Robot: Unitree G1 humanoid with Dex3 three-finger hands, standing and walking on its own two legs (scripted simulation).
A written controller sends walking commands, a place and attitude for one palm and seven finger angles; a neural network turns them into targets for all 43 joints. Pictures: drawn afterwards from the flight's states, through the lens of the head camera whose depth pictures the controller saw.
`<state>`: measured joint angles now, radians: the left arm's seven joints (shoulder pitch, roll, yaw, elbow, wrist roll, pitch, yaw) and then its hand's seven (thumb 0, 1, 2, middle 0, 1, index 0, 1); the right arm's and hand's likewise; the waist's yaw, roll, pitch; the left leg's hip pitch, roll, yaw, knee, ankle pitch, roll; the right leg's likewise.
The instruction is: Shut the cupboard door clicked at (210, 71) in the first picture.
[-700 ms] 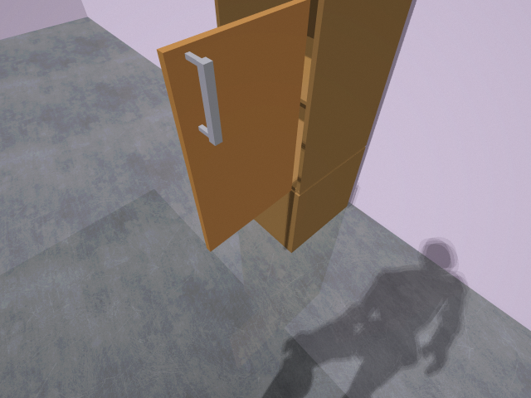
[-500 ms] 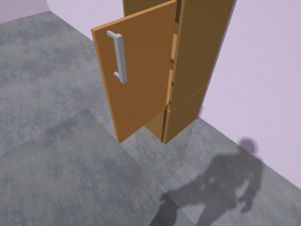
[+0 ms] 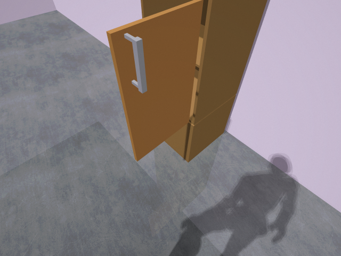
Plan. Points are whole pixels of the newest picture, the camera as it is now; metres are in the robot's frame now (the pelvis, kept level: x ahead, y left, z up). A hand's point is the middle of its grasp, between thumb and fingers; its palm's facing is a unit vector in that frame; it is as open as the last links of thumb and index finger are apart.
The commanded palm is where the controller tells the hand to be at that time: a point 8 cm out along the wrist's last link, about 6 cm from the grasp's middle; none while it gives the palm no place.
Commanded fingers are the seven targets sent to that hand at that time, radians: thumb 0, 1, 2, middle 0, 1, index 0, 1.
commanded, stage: look at it before walking up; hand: left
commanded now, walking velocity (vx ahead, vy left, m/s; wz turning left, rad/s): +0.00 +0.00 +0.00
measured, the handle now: (135, 64) +0.57 +0.13 +0.15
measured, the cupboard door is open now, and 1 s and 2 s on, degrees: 92 92 92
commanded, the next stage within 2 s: walk to a spot facing it in 0.14 s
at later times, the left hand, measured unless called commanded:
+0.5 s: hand out of the picture +0.01 +0.19 -0.18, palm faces -0.02 -0.97 -0.24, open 7.4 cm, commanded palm none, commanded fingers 0.00 0.90 0.90 -0.20 -0.30 -0.20 -0.30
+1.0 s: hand out of the picture +0.07 +0.15 -0.16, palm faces -0.25 -0.92 -0.29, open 7.4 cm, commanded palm none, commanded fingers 0.00 0.90 0.90 -0.20 -0.30 -0.20 -0.30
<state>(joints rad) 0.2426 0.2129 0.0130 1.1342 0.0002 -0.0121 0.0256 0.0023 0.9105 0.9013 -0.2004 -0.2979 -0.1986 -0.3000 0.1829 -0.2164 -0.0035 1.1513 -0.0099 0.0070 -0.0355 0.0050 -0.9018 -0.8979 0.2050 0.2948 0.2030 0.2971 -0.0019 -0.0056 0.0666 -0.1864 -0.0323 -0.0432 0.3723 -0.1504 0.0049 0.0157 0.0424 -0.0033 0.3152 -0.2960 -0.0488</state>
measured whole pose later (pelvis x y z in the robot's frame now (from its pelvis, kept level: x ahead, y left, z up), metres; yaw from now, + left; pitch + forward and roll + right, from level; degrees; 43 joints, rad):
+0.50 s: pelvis +0.00 +0.00 -0.01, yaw -5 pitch -1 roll +0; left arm 0.26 0.19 0.05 1.08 0.01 0.03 0.02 0.00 0.91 0.90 -0.20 -0.30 -0.20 -0.30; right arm 0.17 -0.20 -0.03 1.08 -0.01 0.03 -0.05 0.00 -0.90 -0.90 0.20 0.29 0.20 0.30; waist 0.01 0.01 0.07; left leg -0.25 0.02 0.03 0.50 -0.23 0.00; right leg -0.08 0.08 0.07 0.45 -0.34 -0.06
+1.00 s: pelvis -0.03 -0.03 +0.00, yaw -20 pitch +1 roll +3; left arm 0.26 0.18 0.07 0.95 0.02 0.03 0.02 0.00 0.91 0.90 -0.20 -0.30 -0.20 -0.30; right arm 0.09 -0.21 -0.07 0.95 -0.01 0.07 -0.04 0.01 -0.90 -0.90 0.20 0.29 0.20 0.30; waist 0.03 0.00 0.11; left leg -0.47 0.02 -0.02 1.07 -0.41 -0.07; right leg -0.21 0.08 0.12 0.49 -0.28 -0.09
